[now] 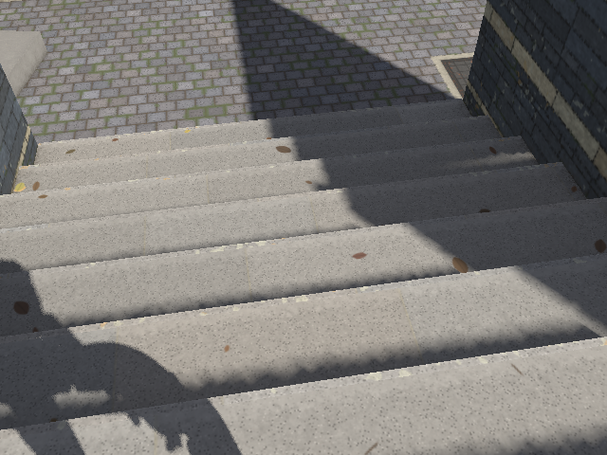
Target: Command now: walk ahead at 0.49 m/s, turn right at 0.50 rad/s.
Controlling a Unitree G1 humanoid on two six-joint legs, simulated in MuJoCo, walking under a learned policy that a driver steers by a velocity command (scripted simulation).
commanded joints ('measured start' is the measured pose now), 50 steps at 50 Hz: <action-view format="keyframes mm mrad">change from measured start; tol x32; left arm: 1 -35 -54 -34 -66 -12 2 -19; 11 -160 56 5 -117 -9 6 23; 15 478 218 68 96 25 -20 59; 20 182 -70 -10 45 7 -19 85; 48 647 -70 -91 204 65 5 21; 50 216 19 -69 75 -34 -48 0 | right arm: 1 23 -63 2 -11 -18 -29 13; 43 -428 -42 4 -182 -35 76 124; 50 458 -269 -122 137 15 41 102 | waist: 1 35 78 33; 11 75 98 51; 14 244 -189 -386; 43 220 76 196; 48 -37 259 -505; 50 -211 126 -202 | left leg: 1 -44 275 -63 -113 521 214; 11 8 280 -72 81 443 158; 12 -106 218 -39 236 478 106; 14 -588 -2 -105 870 -449 9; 16 -704 98 -264 1116 -339 66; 32 -608 161 -242 482 678 65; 38 -747 200 -219 249 409 50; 45 -368 99 -90 93 352 59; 48 910 313 -394 575 1144 368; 50 750 379 -598 351 634 378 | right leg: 1 11 -38 -8 -177 122 25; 10 166 53 -43 -463 59 -29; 14 1174 -290 554 -640 348 -342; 20 463 -193 104 -829 175 -151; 42 674 -207 -163 -503 46 -67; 46 532 -129 -288 -89 243 15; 48 56 34 -224 545 -547 177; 50 -422 31 -52 836 -597 137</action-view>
